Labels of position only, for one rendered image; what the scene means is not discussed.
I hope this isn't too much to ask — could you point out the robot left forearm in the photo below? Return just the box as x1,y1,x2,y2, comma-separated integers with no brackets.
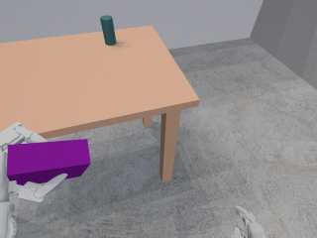
0,201,19,238

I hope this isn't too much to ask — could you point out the right robot hand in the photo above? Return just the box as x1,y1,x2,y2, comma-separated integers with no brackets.
231,205,266,238

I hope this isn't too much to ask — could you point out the table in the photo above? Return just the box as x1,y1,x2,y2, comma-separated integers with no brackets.
0,26,200,217

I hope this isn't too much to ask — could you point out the sponge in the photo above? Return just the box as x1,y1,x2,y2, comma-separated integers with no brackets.
7,139,91,186

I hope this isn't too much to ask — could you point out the left robot hand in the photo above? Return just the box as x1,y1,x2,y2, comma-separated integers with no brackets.
0,122,68,204

